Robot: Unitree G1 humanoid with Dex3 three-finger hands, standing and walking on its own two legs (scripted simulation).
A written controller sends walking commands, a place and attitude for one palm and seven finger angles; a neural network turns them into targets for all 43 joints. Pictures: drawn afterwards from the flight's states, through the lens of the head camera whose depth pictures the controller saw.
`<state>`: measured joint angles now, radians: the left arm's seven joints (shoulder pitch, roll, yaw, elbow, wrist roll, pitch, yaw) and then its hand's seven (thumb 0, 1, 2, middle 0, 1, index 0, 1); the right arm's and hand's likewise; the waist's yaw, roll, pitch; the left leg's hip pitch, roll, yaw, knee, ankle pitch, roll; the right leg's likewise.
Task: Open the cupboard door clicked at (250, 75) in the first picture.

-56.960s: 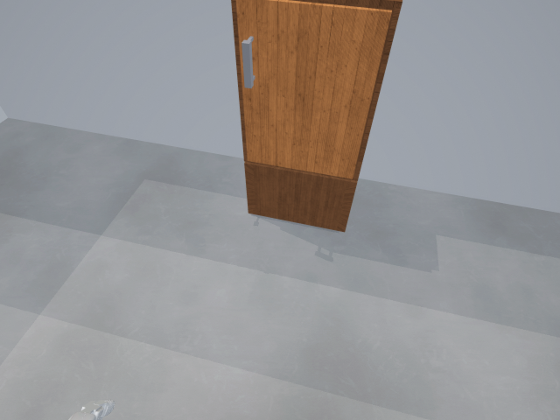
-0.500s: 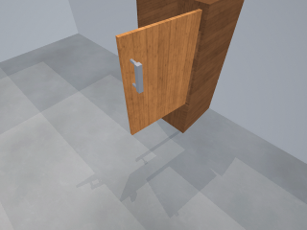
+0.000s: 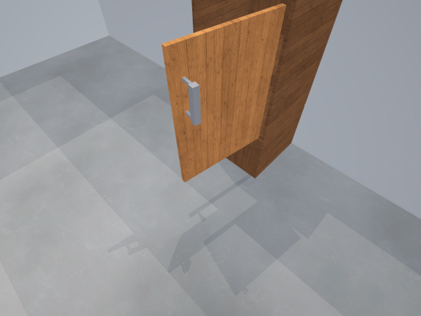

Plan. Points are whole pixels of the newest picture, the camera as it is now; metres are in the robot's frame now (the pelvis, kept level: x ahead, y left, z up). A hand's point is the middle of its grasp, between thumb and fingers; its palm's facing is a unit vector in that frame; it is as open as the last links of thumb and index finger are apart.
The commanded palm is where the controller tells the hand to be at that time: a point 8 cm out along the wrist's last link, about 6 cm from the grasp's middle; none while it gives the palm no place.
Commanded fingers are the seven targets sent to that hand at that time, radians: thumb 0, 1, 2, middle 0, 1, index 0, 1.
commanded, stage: look to check the result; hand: left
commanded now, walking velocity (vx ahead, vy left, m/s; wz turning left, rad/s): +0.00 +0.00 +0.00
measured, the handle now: (190, 101) +0.67 +0.10 +0.00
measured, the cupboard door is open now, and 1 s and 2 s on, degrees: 81 81 81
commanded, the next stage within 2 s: stand and wait in 0.26 s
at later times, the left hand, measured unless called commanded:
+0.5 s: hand out of the picture +0.11 +0.23 -0.15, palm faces -0.02 -0.94 -0.33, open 7.4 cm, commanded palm none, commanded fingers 0.00 0.90 0.90 -0.20 -0.30 -0.20 -0.30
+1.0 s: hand out of the picture +0.11 +0.22 -0.16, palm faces -0.02 -0.94 -0.33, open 7.4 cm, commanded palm none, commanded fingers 0.00 0.90 0.90 -0.20 -0.30 -0.20 -0.30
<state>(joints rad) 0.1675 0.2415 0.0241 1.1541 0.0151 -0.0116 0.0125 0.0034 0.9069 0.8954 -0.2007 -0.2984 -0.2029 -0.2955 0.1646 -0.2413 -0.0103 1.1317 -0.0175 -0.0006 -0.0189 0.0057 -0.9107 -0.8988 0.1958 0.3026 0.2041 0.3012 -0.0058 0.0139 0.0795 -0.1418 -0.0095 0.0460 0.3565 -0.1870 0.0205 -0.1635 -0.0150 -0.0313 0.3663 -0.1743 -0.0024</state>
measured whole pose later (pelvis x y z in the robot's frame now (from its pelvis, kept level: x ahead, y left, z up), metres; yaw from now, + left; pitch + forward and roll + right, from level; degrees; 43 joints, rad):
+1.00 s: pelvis +0.03 -0.02 +0.00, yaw +0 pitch -1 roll +0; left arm 0.10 0.30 0.01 1.14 0.01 -0.02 0.01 0.00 0.90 0.90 -0.20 -0.30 -0.20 -0.30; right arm 0.11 -0.31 0.00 1.13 -0.01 0.00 -0.01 0.01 -0.91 -0.90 0.20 0.30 0.21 0.30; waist -0.01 0.02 0.06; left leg -0.07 0.02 0.04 0.28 -0.20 -0.01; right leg -0.09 0.02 -0.04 0.30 -0.19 -0.03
